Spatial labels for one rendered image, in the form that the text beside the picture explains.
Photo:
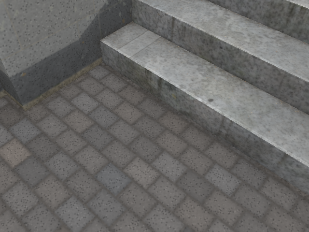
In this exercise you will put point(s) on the stairs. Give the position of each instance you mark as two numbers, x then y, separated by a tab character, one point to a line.
238	68

